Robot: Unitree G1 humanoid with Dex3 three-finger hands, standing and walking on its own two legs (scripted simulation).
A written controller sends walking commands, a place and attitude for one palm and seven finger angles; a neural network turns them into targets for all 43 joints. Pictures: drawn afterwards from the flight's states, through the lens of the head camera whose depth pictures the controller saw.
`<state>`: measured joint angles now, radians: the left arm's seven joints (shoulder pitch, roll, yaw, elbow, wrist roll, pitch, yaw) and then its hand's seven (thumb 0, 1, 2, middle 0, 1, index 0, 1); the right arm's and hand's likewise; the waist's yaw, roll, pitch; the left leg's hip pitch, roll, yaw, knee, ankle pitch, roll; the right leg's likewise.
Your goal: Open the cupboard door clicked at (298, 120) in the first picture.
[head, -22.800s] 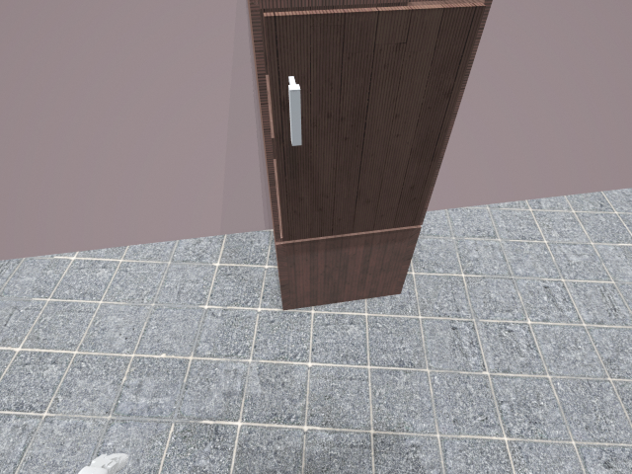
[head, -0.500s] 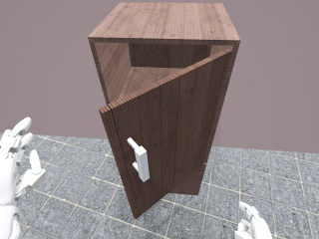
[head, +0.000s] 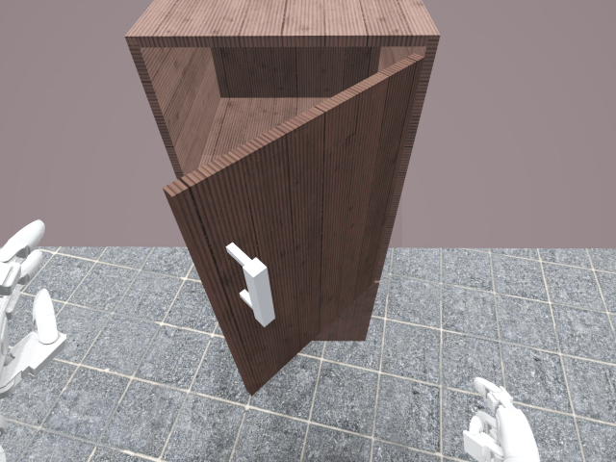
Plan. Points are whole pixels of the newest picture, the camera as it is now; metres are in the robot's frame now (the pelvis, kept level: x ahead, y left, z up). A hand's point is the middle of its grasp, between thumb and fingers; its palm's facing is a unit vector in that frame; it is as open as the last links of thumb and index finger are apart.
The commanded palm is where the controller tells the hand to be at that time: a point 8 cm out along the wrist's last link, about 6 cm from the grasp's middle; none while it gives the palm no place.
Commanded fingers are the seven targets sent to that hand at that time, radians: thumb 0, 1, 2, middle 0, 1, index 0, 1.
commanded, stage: step back with the hand held close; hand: left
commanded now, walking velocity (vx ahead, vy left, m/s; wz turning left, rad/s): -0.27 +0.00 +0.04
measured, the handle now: (250, 285) +0.32 +0.10 +0.06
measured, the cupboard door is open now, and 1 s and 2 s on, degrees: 45 45 45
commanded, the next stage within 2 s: stop stepping back and stand still in 0.80 s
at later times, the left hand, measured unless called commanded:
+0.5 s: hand out of the picture +0.11 +0.30 +0.16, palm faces +0.48 -0.73 -0.48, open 7.4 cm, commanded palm +0.04 +0.33 +0.18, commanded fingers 0.00 0.90 0.90 -0.20 -0.30 -0.20 -0.30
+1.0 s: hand out of the picture +0.02 +0.28 +0.17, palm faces +0.36 -0.82 -0.45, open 7.4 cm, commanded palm -0.05 +0.33 +0.18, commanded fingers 0.00 0.90 0.90 -0.20 -0.30 -0.20 -0.30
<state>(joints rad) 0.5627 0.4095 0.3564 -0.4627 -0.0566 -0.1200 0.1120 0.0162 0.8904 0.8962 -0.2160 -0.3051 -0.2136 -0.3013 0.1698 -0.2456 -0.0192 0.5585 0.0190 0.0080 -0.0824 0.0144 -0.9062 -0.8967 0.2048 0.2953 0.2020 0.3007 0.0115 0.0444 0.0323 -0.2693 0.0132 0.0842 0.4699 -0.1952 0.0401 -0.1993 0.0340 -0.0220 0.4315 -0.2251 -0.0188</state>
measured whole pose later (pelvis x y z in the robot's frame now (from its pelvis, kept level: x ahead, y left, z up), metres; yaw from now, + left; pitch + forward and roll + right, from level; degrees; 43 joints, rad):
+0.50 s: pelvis -0.08 +0.02 -0.01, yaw +3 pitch +0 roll -3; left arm 0.54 0.40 0.44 -0.53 -0.03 -0.20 0.15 0.02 0.89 0.90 -0.22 -0.31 -0.21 -0.30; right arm 0.21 -0.20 0.00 0.58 0.00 -0.08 -0.07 0.02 -0.90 -0.90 0.21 0.30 0.20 0.30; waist 0.02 0.04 0.05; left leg -0.44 -0.02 0.05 0.52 -0.09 0.08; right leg -0.27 0.06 0.01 0.55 -0.29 -0.01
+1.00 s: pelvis -0.19 +0.03 +0.00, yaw -1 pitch +4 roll -3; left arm 0.57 0.47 0.42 -0.61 -0.07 -0.18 0.15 0.02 0.89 0.90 -0.21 -0.30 -0.21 -0.30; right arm 0.19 -0.16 0.01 0.60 -0.02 -0.12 -0.04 0.01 -0.90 -0.90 0.21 0.30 0.20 0.30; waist 0.00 -0.01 -0.01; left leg -0.47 0.02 0.03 0.29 0.08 0.03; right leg -0.11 0.06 -0.05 0.52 -0.50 -0.04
